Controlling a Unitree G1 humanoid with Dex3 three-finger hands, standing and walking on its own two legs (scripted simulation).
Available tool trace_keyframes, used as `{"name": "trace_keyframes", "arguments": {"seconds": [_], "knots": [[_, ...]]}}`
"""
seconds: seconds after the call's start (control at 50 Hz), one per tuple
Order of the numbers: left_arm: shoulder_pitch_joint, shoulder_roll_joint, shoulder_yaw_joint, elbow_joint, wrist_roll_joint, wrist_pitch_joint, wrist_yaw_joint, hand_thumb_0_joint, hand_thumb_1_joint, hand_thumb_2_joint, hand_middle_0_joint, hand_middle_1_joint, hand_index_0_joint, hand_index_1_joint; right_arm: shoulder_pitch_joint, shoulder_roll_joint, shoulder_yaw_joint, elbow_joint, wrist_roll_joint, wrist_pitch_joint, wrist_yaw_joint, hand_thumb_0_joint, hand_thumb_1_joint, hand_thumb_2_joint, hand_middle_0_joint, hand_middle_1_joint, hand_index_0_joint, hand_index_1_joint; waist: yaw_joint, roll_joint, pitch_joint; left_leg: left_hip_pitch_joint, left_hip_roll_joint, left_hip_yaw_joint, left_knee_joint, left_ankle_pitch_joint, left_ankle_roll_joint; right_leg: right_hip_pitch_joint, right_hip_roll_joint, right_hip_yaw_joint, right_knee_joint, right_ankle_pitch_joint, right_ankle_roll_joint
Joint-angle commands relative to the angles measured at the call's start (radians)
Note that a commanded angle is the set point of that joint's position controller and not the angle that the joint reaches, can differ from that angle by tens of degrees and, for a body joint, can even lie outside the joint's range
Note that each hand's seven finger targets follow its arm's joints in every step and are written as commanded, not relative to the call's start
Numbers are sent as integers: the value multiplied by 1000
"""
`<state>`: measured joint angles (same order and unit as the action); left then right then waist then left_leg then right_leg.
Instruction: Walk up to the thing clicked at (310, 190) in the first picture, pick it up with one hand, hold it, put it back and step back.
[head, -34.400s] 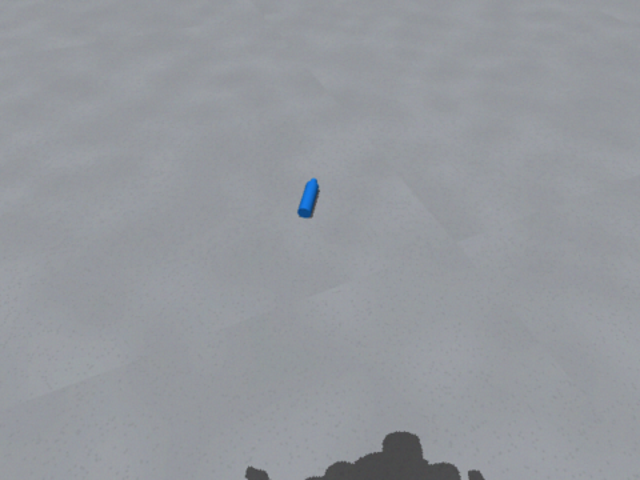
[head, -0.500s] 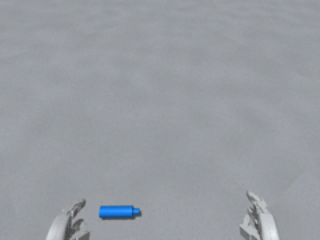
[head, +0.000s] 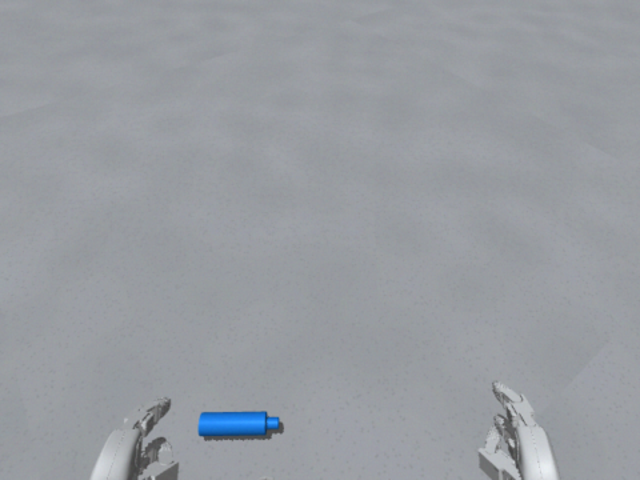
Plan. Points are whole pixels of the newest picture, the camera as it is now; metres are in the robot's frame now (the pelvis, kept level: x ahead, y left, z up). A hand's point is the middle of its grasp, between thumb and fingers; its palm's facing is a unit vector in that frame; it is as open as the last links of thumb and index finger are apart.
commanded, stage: home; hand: left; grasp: from above
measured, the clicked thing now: (240, 423) +0.39 +0.21 -0.69
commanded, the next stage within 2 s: stand in 0.06 s
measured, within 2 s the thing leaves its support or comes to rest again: neither
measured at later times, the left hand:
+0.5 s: hand out of the picture +0.09 +0.23 -0.11, palm faces +0.03 -0.94 -0.33, open 7.4 cm
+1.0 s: hand out of the picture +0.05 +0.24 -0.10, palm faces +0.04 -0.94 -0.33, open 7.4 cm
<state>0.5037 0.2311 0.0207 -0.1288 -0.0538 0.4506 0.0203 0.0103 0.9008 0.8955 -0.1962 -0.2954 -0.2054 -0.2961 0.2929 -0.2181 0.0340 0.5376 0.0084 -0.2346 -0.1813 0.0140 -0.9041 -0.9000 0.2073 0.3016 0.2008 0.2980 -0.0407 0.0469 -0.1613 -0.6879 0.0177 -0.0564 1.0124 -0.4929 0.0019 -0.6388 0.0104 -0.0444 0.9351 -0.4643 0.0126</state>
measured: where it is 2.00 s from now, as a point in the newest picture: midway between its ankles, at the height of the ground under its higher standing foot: outside the picture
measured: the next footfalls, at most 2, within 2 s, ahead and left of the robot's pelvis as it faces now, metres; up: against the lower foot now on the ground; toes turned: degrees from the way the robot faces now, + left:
none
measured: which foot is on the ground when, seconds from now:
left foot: down 0.00-1.00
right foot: down 0.00-1.00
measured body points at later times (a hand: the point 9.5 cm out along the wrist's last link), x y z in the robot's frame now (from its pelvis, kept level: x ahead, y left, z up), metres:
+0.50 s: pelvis +0.00 +0.00 +0.04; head +0.02 +0.01 +0.49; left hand +0.09 +0.28 -0.08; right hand +0.10 -0.28 -0.08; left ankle +0.01 +0.11 -0.68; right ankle +0.00 -0.13 -0.68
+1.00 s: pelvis +0.00 +0.00 +0.07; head +0.00 +0.00 +0.51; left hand +0.05 +0.29 -0.08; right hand +0.07 -0.28 -0.08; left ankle +0.01 +0.11 -0.68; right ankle +0.00 -0.13 -0.68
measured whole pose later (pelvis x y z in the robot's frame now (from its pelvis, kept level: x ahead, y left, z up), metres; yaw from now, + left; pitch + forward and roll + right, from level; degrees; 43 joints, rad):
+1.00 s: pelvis +0.00 +0.00 +0.07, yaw +0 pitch -4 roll +0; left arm 0.15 0.28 0.03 1.14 0.03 0.00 0.03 0.00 0.90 0.90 -0.20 -0.30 -0.21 -0.30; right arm 0.13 -0.29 -0.03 1.12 -0.03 0.00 -0.02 0.01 -0.91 -0.90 0.21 0.30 0.20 0.30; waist 0.01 0.01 0.06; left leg -0.10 -0.02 -0.03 0.37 -0.20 0.01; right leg -0.08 -0.03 -0.02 0.35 -0.20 0.03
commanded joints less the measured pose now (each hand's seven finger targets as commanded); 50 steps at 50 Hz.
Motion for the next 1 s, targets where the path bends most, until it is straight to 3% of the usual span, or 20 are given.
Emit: {"name": "trace_keyframes", "arguments": {"seconds": [0.0, 0.12, 0.14, 0.16, 0.18, 0.22, 0.24, 0.26, 0.34, 0.36, 0.42, 0.5, 0.58, 0.62, 0.66, 0.98], "knots": [[-20, 100, 67, -187, 7, -51, 7, 0, 900, 900, -200, -300, -200, -300, -65, -121, -53, -167, 2, -58, -13, 0, -900, -900, 200, 300, 200, 300, 5, 5, -77, 97, -13, -4, -178, 213, 12, 43, 21, -19, -137, 173, -22], [-33, 99, 63, -194, 8, -53, 9, 0, 900, 900, -200, -300, -200, -300, -67, -119, -52, -171, 2, -58, -14, 0, -900, -900, 200, 300, 200, 300, 1, 9, -60, 87, -16, 4, -177, 187, 12, 27, 20, -17, -146, 151, -20], [-321, 179, 59, 157, 122, -264, 44, 0, 900, 900, -200, -301, -200, -301, -135, -230, -94, 77, -119, 50, 45, 0, -901, -899, 199, 299, 199, 299, 74, -46, 162, 113, 34, -55, -271, 382, 59, 211, -57, 68, -173, 164, -51], [-219, 200, 83, 320, 120, -331, 39, 0, 900, 900, -200, -300, -200, -301, -147, -246, -116, 89, -119, 92, 75, 0, -900, -900, 200, 300, 200, 300, 81, -118, 77, 175, 18, -17, -251, 363, 73, 234, -78, 136, -227, 162, -83], [-217, 205, 76, 364, 123, -364, 31, 0, 900, 900, -200, -300, -200, -301, -126, -248, -119, 68, -128, 113, 92, 0, -900, -900, 200, 300, 200, 300, 49, -114, 86, 188, 6, -25, -256, 326, 69, 195, -76, 168, -255, 144, -105], [-244, 210, 63, 461, 128, -402, 22, 0, 900, 900, -200, -300, -200, -301, -122, -214, -112, 118, -87, 128, 129, 0, -900, -900, 200, 300, 200, 300, 59, -80, 17, 277, 1, -22, -272, 331, 62, 288, -105, 177, -243, 255, -94], [-281, 208, 66, 505, 117, -405, 17, 0, 900, 900, -200, -300, -200, -301, -120, -204, -105, 137, -70, 135, 144, 0, -900, -900, 200, 300, 200, 300, 58, -93, 38, 298, -8, -9, -296, 288, 56, 273, -108, 176, -271, 239, -81], [-291, 205, 69, 552, 109, -407, 17, 0, 900, 900, -200, -300, -200, -301, -132, -208, -112, 148, -61, 138, 150, 0, -900, -900, 200, 300, 200, 300, 62, -95, 27, 315, 0, -19, -303, 318, 57, 282, -102, 157, -277, 243, -75], [-323, 177, 64, 720, 100, -428, 23, 0, 900, 900, -200, -300, -200, -301, -151, -214, -115, 226, -63, 158, 160, 0, -900, -900, 200, 300, 200, 300, 75, 3, 62, 350, 52, -102, -446, 321, 67, 328, -69, 95, -286, 221, -35], [-314, 174, 63, 761, 99, -433, 24, 0, 900, 900, -200, -300, -200, -301, -169, -219, -116, 240, -64, 163, 159, 0, -900, -900, 200, 300, 200, 300, 85, 24, 81, 352, 59, -116, -476, 293, 67, 337, -67, 88, -307, 206, -33], [-328, 182, 64, 859, 98, -449, 22, 0, 900, 900, -200, -300, -200, -301, -171, -223, -115, 281, -58, 178, 153, 0, -900, -900, 200, 300, 200, 300, 76, 2, 107, 371, 59, -109, -526, 325, 59, 403, -74, 91, -375, 257, -32], [-336, 199, 62, 969, 90, -463, 25, 0, 900, 900, -200, -300, -200, -301, -142, -222, -111, 351, -51, 190, 145, 0, -900, -900, 200, 300, 200, 300, 56, -48, 106, 481, 45, -65, -537, 434, 41, 446, -107, 114, -464, 367, -42], [-338, 207, 58, 1055, 83, -463, 29, 0, 900, 900, -200, -300, -200, -301, -148, -237, -109, 406, -45, 200, 142, 0, -900, -900, 200, 300, 200, 300, 58, -21, 132, 516, 56, -71, -601, 450, 38, 501, -109, 103, -523, 375, -29], [-340, 215, 56, 1088, 84, -463, 29, 0, 900, 900, -200, -300, -200, -301, -143, -238, -108, 429, -40, 201, 139, 0, -900, -900, 200, 300, 200, 300, 54, -37, 137, 545, 62, -71, -629, 477, 35, 506, -109, 100, -541, 380, -28], [-351, 218, 53, 1117, 85, -461, 29, 0, 900, 900, -200, -300, -200, -301, -155, -245, -108, 449, -39, 205, 138, 0, -900, -900, 200, 300, 200, 300, 56, -25, 164, 535, 61, -72, -656, 430, 30, 515, -111, 100, -567, 346, -25], [-384, 244, 48, 1229, 81, -467, 22, 0, 900, 900, -200, -300, -200, -301, -186, -259, -95, 526, -33, 211, 147, 0, -900, -900, 200, 300, 200, 300, 57, -38, 197, 557, 75, -75, -737, 367, 27, 552, -126, 104, -650, 340, -21]]}}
